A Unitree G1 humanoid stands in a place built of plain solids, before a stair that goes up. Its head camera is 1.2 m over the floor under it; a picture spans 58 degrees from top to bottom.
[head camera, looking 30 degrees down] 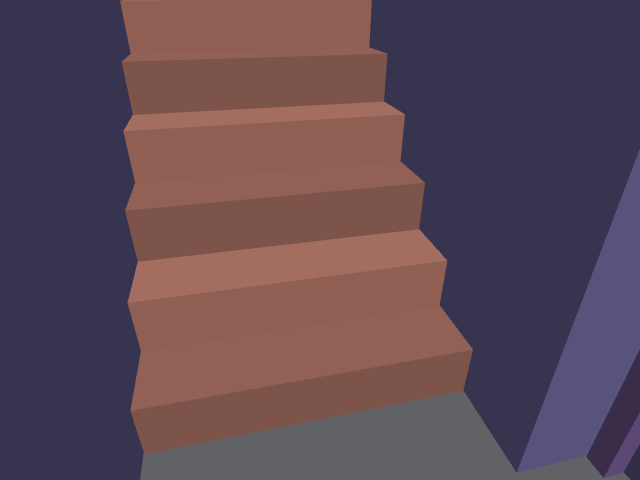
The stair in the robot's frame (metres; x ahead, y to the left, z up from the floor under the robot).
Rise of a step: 0.19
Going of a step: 0.24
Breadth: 1.05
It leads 13 degrees to the left of straight ahead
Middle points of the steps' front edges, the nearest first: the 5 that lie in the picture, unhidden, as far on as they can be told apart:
0.92 0.01 0.19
1.15 0.07 0.39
1.38 0.12 0.58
1.60 0.17 0.78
1.83 0.23 0.97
